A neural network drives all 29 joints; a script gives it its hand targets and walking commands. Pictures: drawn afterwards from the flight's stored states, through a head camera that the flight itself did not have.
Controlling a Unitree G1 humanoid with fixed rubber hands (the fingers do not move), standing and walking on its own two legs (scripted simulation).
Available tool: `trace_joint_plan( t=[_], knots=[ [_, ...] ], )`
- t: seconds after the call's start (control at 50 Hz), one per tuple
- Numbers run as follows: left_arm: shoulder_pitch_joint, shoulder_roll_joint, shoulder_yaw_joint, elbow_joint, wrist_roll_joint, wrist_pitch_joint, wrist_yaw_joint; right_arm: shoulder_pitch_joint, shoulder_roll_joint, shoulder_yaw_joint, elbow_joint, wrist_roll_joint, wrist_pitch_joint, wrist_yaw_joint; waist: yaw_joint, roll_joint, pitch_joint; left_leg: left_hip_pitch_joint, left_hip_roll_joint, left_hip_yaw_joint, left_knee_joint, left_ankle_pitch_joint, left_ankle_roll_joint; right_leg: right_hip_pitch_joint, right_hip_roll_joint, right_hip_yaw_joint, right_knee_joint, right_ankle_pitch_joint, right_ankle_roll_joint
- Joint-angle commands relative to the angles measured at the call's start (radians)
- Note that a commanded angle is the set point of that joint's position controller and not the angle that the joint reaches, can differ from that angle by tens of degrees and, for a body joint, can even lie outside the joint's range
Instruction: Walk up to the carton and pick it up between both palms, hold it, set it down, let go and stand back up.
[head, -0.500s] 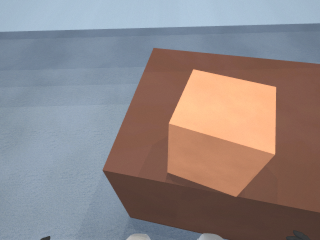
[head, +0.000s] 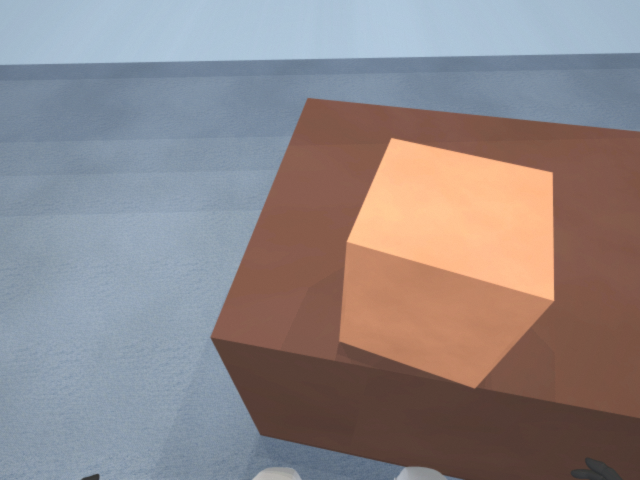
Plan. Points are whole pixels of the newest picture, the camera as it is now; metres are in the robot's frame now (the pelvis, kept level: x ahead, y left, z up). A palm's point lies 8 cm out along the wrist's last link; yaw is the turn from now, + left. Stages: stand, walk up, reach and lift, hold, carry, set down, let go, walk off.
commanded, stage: walk up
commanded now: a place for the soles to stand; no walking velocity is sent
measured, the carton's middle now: (434, 266) +0.38 -0.14 +0.02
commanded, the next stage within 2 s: none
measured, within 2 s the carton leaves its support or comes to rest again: neither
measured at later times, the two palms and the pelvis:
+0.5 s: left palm out of the picture +0.06 +0.33 -0.08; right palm out of the picture +0.08 -0.34 -0.08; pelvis -0.01 -0.01 +0.00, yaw +0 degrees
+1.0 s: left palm out of the picture +0.05 +0.35 -0.08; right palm out of the picture +0.06 -0.32 -0.08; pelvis -0.02 +0.01 +0.00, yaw -1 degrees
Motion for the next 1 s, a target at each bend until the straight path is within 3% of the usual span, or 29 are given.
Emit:
trace_joint_plan(
  t=[0.0, 0.02, 0.06, 0.1, 0.12, 0.16, 0.2, 0.22, 0.26, 0.32, 0.34, 0.36, 0.38, 0.4, 0.44, 0.5, 0.54, 0.56, 0.66, 0.68, 0.7, 0.72, 0.74, 0.78, 0.84, 0.86, 0.88, 0.92, 0.98],
  knots=[
    [0.115, 0.154, 0.061, 0.032, 0.005, -0.027, 0.015, -0.142, -0.205, -0.057, -0.079, -0.034, -0.016, -0.006, 0.037, 0.166, -0.091, 0.001, 0.179, -0.197, -0.289, 0.233, 0.152, 0.061, 0.054, -0.041, -0.1, 0.068, -0.068],
    [0.127, 0.164, 0.064, 0.035, 0.01, -0.037, 0.019, -0.141, -0.179, -0.047, -0.083, -0.024, -0.012, -0.004, 0.046, 0.124, -0.115, -0.025, 0.149, -0.156, -0.22, 0.264, 0.117, 0.127, 0.038, -0.007, -0.162, 0.17, -0.079],
    [0.143, 0.275, 0.097, 0.031, 0.023, -0.047, 0.026, -0.13, -0.145, -0.041, -0.099, -0.018, -0.008, -0.004, 0.046, -0.072, -0.123, -0.112, 0.041, -0.026, 0.012, 0.17, 0.021, 0.161, -0.16, 0.317, -0.268, 0.308, -0.188],
    [0.081, 0.32, 0.106, 0.015, 0.02, -0.042, 0.025, -0.082, -0.154, -0.05, -0.077, -0.026, 0.002, -0.005, 0.014, -0.109, -0.079, -0.107, 0.02, 0.035, 0.12, -0.197, -0.002, 0.08, -0.322, 0.473, -0.327, 0.272, -0.304],
    [0.045, 0.31, 0.103, 0.005, 0.021, -0.037, 0.024, -0.054, -0.157, -0.052, -0.063, -0.03, 0.0, -0.003, -0.004, -0.109, -0.072, -0.082, 0.033, 0.037, 0.063, -0.206, 0.007, 0.047, -0.312, 0.442, -0.309, 0.25, -0.302],
    [-0.026, 0.256, 0.08, -0.01, 0.017, -0.025, 0.021, 0.006, -0.158, -0.062, -0.019, -0.035, -0.014, 0.0, -0.053, -0.087, -0.073, 0.071, 0.025, 0.053, -0.142, -0.049, 0.026, -0.064, -0.213, 0.295, -0.232, 0.219, -0.206],
    [-0.038, 0.153, 0.051, -0.019, 0.006, -0.008, 0.017, 0.0, -0.234, -0.078, -0.025, -0.048, -0.023, -0.005, -0.045, 0.175, -0.052, 0.12, 0.2, -0.336, -0.424, -0.118, 0.135, -0.218, 0.022, 0.025, 0.058, 0.05, -0.075],
    [-0.02, 0.163, 0.054, -0.016, 0.007, 0.0, 0.021, -0.026, -0.257, -0.076, -0.046, -0.046, -0.025, -0.003, -0.038, 0.194, -0.027, 0.064, 0.287, -0.447, -0.481, -0.152, 0.198, -0.233, 0.061, 0.0, 0.129, -0.167, -0.065],
    [0.032, 0.179, 0.065, 0.002, 0.008, -0.004, 0.02, -0.079, -0.244, -0.073, -0.06, -0.041, -0.024, -0.005, -0.011, 0.16, -0.004, 0.012, 0.279, -0.405, -0.448, -0.083, 0.226, -0.159, 0.031, 0.03, 0.137, -0.163, -0.067],
    [0.13, 0.158, 0.064, 0.044, 0.007, -0.031, 0.017, -0.153, -0.199, -0.054, -0.081, -0.031, -0.012, -0.004, 0.043, 0.159, -0.092, -0.012, 0.168, -0.182, -0.27, 0.211, 0.142, 0.08, 0.052, -0.037, -0.122, 0.09, -0.068],
    [0.143, 0.177, 0.07, 0.045, 0.014, -0.041, 0.022, -0.137, -0.17, -0.045, -0.085, -0.022, -0.009, -0.002, 0.053, 0.085, -0.117, -0.035, 0.141, -0.139, -0.178, 0.269, 0.103, 0.146, 0.023, 0.025, -0.192, 0.196, -0.086],
    [0.167, 0.238, 0.088, 0.045, 0.022, -0.05, 0.028, -0.137, -0.149, -0.043, -0.101, -0.015, -0.007, -0.001, 0.06, -0.053, -0.141, -0.102, 0.078, -0.078, -0.025, 0.248, 0.049, 0.19, -0.099, 0.242, -0.249, 0.304, -0.146],
    [0.148, 0.305, 0.105, 0.039, 0.025, -0.051, 0.028, -0.126, -0.129, -0.039, -0.103, -0.019, -0.004, -0.005, 0.048, -0.143, -0.103, -0.165, 0.011, 0.027, 0.091, 0.086, -0.001, 0.174, -0.238, 0.435, -0.321, 0.312, -0.225],
    [0.118, 0.326, 0.111, 0.031, 0.021, -0.047, 0.027, -0.117, -0.153, -0.046, -0.091, -0.023, 0.004, -0.008, 0.037, -0.122, -0.078, -0.161, 0.018, 0.028, 0.155, -0.209, -0.006, 0.12, -0.33, 0.508, -0.347, 0.32, -0.299],
    [0.055, 0.31, 0.106, 0.005, 0.022, -0.039, 0.028, -0.065, -0.161, -0.055, -0.069, -0.027, 0.004, -0.004, 0.007, -0.112, -0.053, -0.128, 0.042, 0.028, 0.12, -0.234, 0.003, 0.065, -0.324, 0.462, -0.307, 0.315, -0.314],
    [-0.048, 0.226, 0.068, -0.016, 0.013, -0.023, 0.022, 0.044, -0.165, -0.07, -0.005, -0.039, -0.019, -0.005, -0.068, -0.075, -0.081, 0.137, 0.033, 0.042, -0.225, 0.04, 0.03, -0.093, -0.166, 0.223, -0.149, 0.355, -0.17],
    [-0.024, 0.138, 0.044, -0.022, 0.0, -0.003, 0.022, -0.021, -0.258, -0.08, -0.038, -0.048, -0.024, -0.007, -0.032, 0.203, -0.043, 0.119, 0.271, -0.423, -0.467, -0.101, 0.164, -0.251, 0.064, -0.028, 0.107, -0.068, -0.06],
    [-0.018, 0.187, 0.063, -0.009, 0.008, 0.003, 0.027, -0.037, -0.266, -0.08, -0.045, -0.045, -0.023, -0.004, -0.038, 0.162, -0.016, 0.045, 0.311, -0.452, -0.479, -0.109, 0.224, -0.212, 0.059, 0.028, 0.173, -0.21, -0.066],
    [0.134, 0.16, 0.066, 0.048, 0.007, -0.034, 0.019, -0.154, -0.194, -0.052, -0.08, -0.027, -0.008, -0.004, 0.048, 0.135, -0.084, -0.031, 0.166, -0.163, -0.248, 0.215, 0.133, 0.1, 0.054, -0.032, -0.138, 0.114, -0.073],
    [0.146, 0.188, 0.076, 0.047, 0.014, -0.043, 0.025, -0.137, -0.168, -0.045, -0.087, -0.02, -0.006, -0.003, 0.056, 0.049, -0.11, -0.067, 0.134, -0.12, -0.141, 0.255, 0.094, 0.162, 0.003, 0.07, -0.207, 0.209, -0.099],
    [0.164, 0.259, 0.095, 0.043, 0.026, -0.051, 0.031, -0.135, -0.139, -0.041, -0.104, -0.014, -0.005, -0.003, 0.06, -0.106, -0.115, -0.138, 0.062, -0.038, 0.037, 0.219, 0.032, 0.189, -0.139, 0.315, -0.283, 0.285, -0.166],
    [0.144, 0.319, 0.11, 0.039, 0.024, -0.049, 0.031, -0.127, -0.127, -0.038, -0.104, -0.022, 0.0, -0.005, 0.047, -0.166, -0.08, -0.196, 0.011, 0.051, 0.109, -0.042, -0.007, 0.162, -0.287, 0.499, -0.349, 0.302, -0.249],
    [0.107, 0.335, 0.112, 0.027, 0.021, -0.046, 0.029, -0.118, -0.166, -0.051, -0.089, -0.025, 0.008, -0.008, 0.038, -0.129, -0.053, -0.171, 0.029, 0.016, 0.179, -0.237, -0.004, 0.095, -0.346, 0.531, -0.346, 0.298, -0.316],
    [0.048, 0.313, 0.107, 0.005, 0.023, -0.038, 0.032, -0.073, -0.164, -0.057, -0.067, -0.026, 0.003, -0.002, 0.007, -0.121, -0.03, -0.126, 0.046, 0.031, 0.118, -0.217, 0.005, 0.04, -0.317, 0.46, -0.303, 0.32, -0.315],
    [-0.049, 0.228, 0.07, -0.017, 0.014, -0.021, 0.024, 0.051, -0.17, -0.074, -0.002, -0.04, -0.018, -0.004, -0.073, -0.068, -0.072, 0.152, 0.035, 0.039, -0.225, 0.033, 0.033, -0.113, -0.159, 0.221, -0.135, 0.342, -0.167],
    [-0.035, 0.169, 0.055, -0.023, 0.006, -0.013, 0.023, 0.063, -0.228, -0.087, -0.001, -0.056, -0.022, -0.009, -0.063, 0.122, -0.086, 0.192, 0.169, -0.229, -0.366, 0.01, 0.097, -0.207, -0.043, 0.094, 0.066, 0.228, -0.096],
    [-0.027, 0.139, 0.047, -0.023, 0.0, -0.001, 0.025, -0.014, -0.259, -0.082, -0.034, -0.049, -0.023, -0.007, -0.036, 0.21, -0.028, 0.125, 0.286, -0.434, -0.483, -0.114, 0.167, -0.281, 0.07, -0.025, 0.134, -0.11, -0.061],
    [0.01, 0.184, 0.067, -0.002, 0.007, 0.003, 0.028, -0.066, -0.249, -0.076, -0.046, -0.04, -0.024, -0.007, -0.022, 0.138, 0.035, 0.01, 0.303, -0.406, -0.475, -0.101, 0.228, -0.208, 0.037, 0.038, 0.197, -0.182, -0.068],
    [0.107, 0.172, 0.071, 0.037, 0.004, -0.018, 0.017, -0.129, -0.223, -0.067, -0.069, -0.035, -0.016, -0.006, 0.022, 0.171, -0.032, 0.013, 0.216, -0.231, -0.352, 0.141, 0.176, -0.045, 0.045, -0.031, 0.015, -0.029, -0.065]
  ],
)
